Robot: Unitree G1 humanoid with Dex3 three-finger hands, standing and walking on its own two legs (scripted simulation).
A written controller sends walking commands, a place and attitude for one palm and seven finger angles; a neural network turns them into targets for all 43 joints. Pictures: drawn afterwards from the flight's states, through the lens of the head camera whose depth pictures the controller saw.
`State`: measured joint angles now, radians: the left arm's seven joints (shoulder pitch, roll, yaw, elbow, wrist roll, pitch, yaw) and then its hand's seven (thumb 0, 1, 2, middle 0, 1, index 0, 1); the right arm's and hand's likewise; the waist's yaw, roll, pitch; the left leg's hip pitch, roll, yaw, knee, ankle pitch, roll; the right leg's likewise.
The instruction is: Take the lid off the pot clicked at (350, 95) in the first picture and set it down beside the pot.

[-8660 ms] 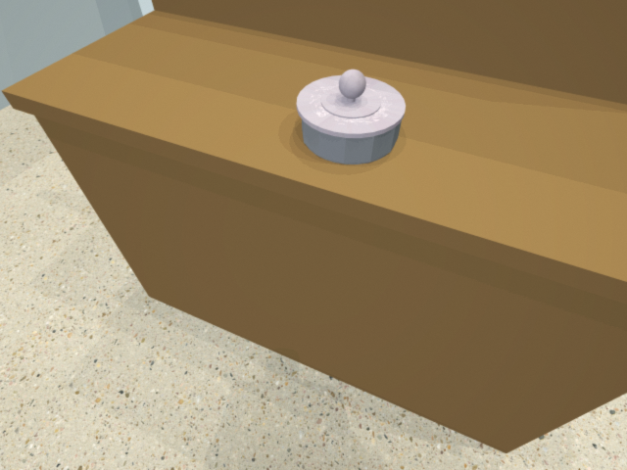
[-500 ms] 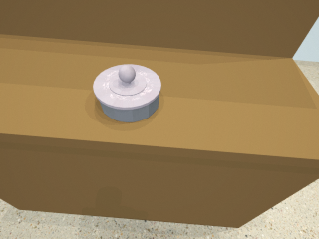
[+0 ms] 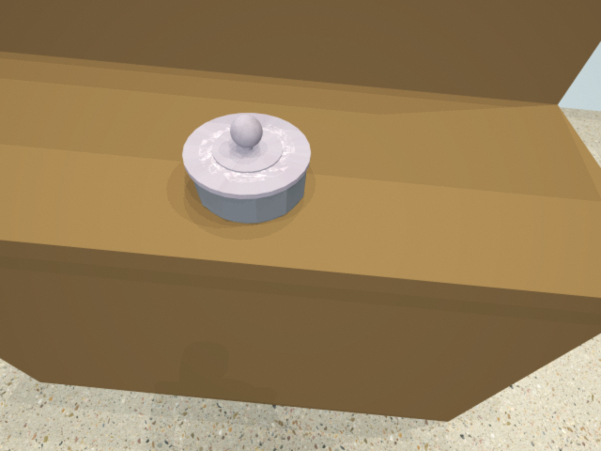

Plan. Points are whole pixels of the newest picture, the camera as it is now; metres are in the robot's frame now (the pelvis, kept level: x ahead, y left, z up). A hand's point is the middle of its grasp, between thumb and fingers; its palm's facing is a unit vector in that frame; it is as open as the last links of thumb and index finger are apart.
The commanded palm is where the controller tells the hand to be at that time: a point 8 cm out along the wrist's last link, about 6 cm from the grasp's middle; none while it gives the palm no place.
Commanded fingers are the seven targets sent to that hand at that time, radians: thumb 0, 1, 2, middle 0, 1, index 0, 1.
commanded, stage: look again from close up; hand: left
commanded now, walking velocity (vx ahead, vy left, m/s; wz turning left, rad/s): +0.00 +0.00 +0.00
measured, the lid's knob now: (246, 131) +0.48 +0.12 +0.17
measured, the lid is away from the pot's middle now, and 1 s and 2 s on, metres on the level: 0.00 0.00 0.00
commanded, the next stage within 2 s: lift the closed hand beside the body in 0.18 s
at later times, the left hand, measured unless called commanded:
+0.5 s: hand out of the picture +0.12 +0.20 -0.05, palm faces +0.19 -0.94 -0.29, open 6.4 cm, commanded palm +0.07 +0.25 +0.00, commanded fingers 0.00 0.90 0.90 -0.73 -0.88 -0.73 -0.88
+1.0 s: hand out of the picture +0.08 +0.22 +0.10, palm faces +0.33 -0.86 -0.39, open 3.1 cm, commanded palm +0.02 +0.26 +0.14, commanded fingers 0.00 0.90 0.90 -1.30 -1.50 -1.30 -1.50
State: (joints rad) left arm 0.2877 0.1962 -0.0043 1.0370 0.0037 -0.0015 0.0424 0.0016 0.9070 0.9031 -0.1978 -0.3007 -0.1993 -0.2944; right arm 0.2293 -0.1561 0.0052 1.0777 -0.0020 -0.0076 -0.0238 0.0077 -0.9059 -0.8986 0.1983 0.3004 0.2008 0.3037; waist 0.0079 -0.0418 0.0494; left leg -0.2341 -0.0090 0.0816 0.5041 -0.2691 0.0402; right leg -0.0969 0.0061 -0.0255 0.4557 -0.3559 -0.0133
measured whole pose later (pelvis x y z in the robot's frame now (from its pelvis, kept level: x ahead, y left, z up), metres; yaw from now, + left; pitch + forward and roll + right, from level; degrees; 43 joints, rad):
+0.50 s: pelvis -0.03 +0.01 +0.00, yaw +1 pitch -2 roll +0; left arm 0.48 0.17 0.01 0.20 0.00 0.01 0.11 0.01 0.92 0.90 -0.36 -0.48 -0.36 -0.48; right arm 0.23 -0.21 -0.01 0.76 0.03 -0.16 0.02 0.01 -0.91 -0.90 0.20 0.30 0.20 0.30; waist 0.00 0.04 -0.03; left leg -0.22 -0.04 0.07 0.44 -0.19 0.06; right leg -0.10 -0.02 -0.04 0.44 -0.31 0.00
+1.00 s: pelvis -0.05 -0.02 +0.01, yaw +2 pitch -6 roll -1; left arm 0.71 0.31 0.19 -0.40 -0.05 -0.11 0.07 0.01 0.90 0.90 -1.24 -1.44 -1.24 -1.43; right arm 0.22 -0.20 0.03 0.59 0.01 -0.15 -0.06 0.02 -0.90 -0.90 0.20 0.30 0.20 0.30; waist 0.07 0.05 0.02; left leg -0.17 0.01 0.04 0.43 -0.16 0.02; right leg -0.02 0.04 -0.07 0.38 -0.26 -0.04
